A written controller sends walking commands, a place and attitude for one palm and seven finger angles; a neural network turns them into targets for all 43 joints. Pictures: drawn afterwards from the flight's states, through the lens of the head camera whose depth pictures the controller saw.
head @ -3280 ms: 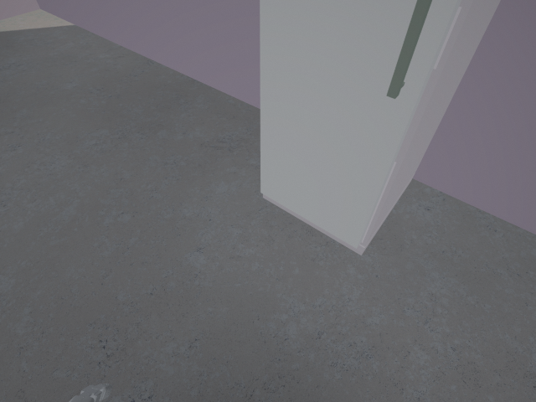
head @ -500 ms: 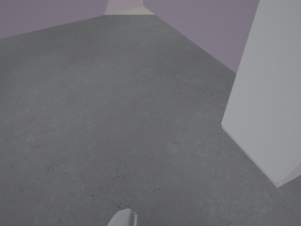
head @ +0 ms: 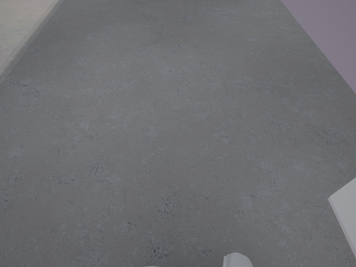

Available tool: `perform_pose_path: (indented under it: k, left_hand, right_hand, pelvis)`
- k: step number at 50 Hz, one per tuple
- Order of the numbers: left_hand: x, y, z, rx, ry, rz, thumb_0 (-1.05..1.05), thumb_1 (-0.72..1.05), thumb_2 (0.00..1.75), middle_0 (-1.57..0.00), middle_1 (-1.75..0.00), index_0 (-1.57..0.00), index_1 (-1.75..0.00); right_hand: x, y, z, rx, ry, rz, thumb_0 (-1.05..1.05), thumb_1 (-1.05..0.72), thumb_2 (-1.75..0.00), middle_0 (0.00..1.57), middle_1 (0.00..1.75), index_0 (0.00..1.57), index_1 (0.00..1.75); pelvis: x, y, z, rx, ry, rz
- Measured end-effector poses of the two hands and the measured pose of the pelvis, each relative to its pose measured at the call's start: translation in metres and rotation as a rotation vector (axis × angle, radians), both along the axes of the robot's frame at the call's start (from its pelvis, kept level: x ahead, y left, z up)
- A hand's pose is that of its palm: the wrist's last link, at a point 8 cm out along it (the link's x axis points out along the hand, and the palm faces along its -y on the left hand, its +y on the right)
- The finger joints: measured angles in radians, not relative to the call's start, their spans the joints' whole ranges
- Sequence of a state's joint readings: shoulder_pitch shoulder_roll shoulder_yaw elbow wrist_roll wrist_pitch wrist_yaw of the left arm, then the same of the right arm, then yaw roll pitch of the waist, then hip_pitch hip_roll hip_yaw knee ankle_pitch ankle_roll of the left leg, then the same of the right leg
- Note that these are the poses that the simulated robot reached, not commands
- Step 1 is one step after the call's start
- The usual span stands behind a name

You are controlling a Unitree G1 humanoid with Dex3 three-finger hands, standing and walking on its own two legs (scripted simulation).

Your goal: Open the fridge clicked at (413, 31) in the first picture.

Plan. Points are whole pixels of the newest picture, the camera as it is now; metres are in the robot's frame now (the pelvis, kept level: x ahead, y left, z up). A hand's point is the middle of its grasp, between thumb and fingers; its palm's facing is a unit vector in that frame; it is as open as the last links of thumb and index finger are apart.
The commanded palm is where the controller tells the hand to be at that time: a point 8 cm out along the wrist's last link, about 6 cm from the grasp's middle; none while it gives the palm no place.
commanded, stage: walk to a spot facing it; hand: right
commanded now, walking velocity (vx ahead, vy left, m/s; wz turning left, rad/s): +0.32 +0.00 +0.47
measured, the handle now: out of the picture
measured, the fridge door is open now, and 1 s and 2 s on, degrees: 0 0 0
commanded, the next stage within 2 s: turn to face it in 0.60 s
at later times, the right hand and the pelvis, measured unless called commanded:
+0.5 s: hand (279, 215) +0.30 -0.24 -0.16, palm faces -0.22 +0.96 -0.17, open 7.4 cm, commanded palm none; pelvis +0.18 -0.07 +0.01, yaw +17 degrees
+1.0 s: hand (235, 168) +0.44 -0.13 -0.15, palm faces -0.36 +0.92 -0.17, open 7.4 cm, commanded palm none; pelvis +0.26 -0.02 +0.00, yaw +21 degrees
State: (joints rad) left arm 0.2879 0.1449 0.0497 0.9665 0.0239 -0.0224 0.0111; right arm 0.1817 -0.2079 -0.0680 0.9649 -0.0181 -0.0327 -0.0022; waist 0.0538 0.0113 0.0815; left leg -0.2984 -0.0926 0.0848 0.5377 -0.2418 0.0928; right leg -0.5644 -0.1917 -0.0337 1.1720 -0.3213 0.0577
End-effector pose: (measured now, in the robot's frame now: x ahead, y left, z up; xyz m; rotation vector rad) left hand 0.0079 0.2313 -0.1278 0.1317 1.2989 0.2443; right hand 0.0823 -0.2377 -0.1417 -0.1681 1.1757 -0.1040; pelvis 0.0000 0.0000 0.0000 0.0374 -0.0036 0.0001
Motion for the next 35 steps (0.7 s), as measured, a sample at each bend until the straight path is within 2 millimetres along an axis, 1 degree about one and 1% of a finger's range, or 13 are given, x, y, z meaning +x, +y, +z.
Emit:
perform_pose_path:
  k: [4,8,10,11,13,15,17,20,22,26,30,33,35]
  left_hand:
    - [0.094,-0.014,0.012,-0.007,-0.171,-0.053,0.01,0.91,0.90,-0.20,-0.30,-0.20,-0.30]
    - [0.169,-0.035,0.022,0.006,-0.270,-0.109,0.00,0.91,0.90,-0.20,-0.30,-0.20,-0.30]
    - [0.199,-0.044,0.023,0.026,-0.311,-0.123,0.00,0.91,0.90,-0.20,-0.30,-0.20,-0.30]
    - [0.210,-0.048,0.023,0.037,-0.326,-0.125,0.00,0.91,0.90,-0.20,-0.30,-0.20,-0.30]
    - [0.222,-0.054,0.027,0.046,-0.342,-0.107,0.00,0.91,0.90,-0.20,-0.30,-0.20,-0.30]
    - [0.221,-0.058,0.031,0.051,-0.334,-0.065,0.00,0.91,0.90,-0.20,-0.30,-0.20,-0.30]
    - [0.213,-0.061,0.032,0.053,-0.295,-0.018,0.00,0.91,0.90,-0.20,-0.30,-0.20,-0.30]
    - [0.191,-0.063,0.030,0.052,-0.207,0.067,0.00,0.91,0.90,-0.20,-0.30,-0.20,-0.30]
    - [0.174,-0.057,0.028,0.068,-0.154,0.134,-0.01,0.93,0.90,-0.21,-0.30,-0.21,-0.30]
    - [0.136,-0.048,0.020,0.067,-0.030,0.235,-0.01,0.93,0.90,-0.20,-0.30,-0.20,-0.30]
    - [0.101,-0.043,0.005,0.037,0.073,0.344,0.00,0.92,0.90,-0.20,-0.30,-0.20,-0.30]
    - [0.084,-0.038,-0.014,-0.001,0.129,0.408,0.00,0.91,0.90,-0.20,-0.30,-0.20,-0.30]
    - [0.081,-0.034,-0.023,-0.020,0.156,0.434,0.00,0.91,0.90,-0.20,-0.30,-0.20,-0.30]
  right_hand:
    - [0.009,-0.025,0.007,-0.020,0.047,-0.009,0.00,-0.93,-0.90,0.20,0.30,0.21,0.30]
    - [0.023,-0.052,0.005,-0.022,0.077,-0.040,0.00,-0.92,-0.90,0.20,0.30,0.21,0.30]
    - [0.034,-0.067,-0.002,-0.021,0.096,-0.053,0.00,-0.91,-0.90,0.20,0.30,0.21,0.30]
    - [0.040,-0.073,-0.006,-0.022,0.110,-0.054,0.00,-0.91,-0.90,0.20,0.30,0.21,0.30]
    - [0.055,-0.082,-0.006,-0.026,0.141,-0.029,0.00,-0.91,-0.90,0.20,0.30,0.20,0.30]
    - [0.077,-0.087,-0.003,-0.025,0.159,0.009,0.01,-0.91,-0.90,0.20,0.30,0.20,0.30]
    - [0.104,-0.088,0.002,-0.020,0.154,0.046,0.01,-0.91,-0.90,0.20,0.30,0.20,0.30]
    - [0.148,-0.082,0.008,-0.009,0.126,0.099,0.01,-0.91,-0.90,0.20,0.30,0.20,0.30]
    - [0.178,-0.073,0.011,-0.003,0.105,0.141,0.01,-0.91,-0.90,0.20,0.30,0.20,0.30]
    - [0.238,-0.047,0.013,0.003,0.059,0.230,0.01,-0.91,-0.90,0.20,0.30,0.20,0.30]
    - [0.296,-0.009,0.015,-0.008,0.006,0.336,0.00,-0.91,-0.90,0.20,0.30,0.20,0.30]
    - [0.336,0.022,0.013,-0.026,-0.063,0.413,0.00,-0.91,-0.90,0.20,0.30,0.20,0.30]
    - [0.353,0.037,0.014,-0.037,-0.107,0.440,0.00,-0.91,-0.90,0.20,0.30,0.20,0.30]
  pelvis:
    - [0.032,-0.016,0.005,-0.004,0.013,0.036]
    - [0.069,-0.038,0.004,-0.003,0.016,0.064]
    - [0.089,-0.051,-0.002,-0.002,0.015,0.086]
    - [0.098,-0.055,-0.004,-0.009,0.012,0.101]
    - [0.112,-0.063,-0.003,-0.012,0.003,0.145]
    - [0.126,-0.068,0.002,-0.010,-0.001,0.177]
    - [0.139,-0.070,0.008,-0.007,-0.002,0.204]
    - [0.155,-0.072,0.014,-0.001,0.002,0.242]
    - [0.166,-0.072,0.016,-0.002,0.004,0.266]
    - [0.184,-0.066,0.014,-0.014,0.005,0.314]
    - [0.202,-0.052,0.006,-0.031,0.003,0.368]
    - [0.215,-0.035,-0.008,-0.043,0.001,0.399]
    - [0.219,-0.028,-0.013,-0.041,-0.002,0.423]
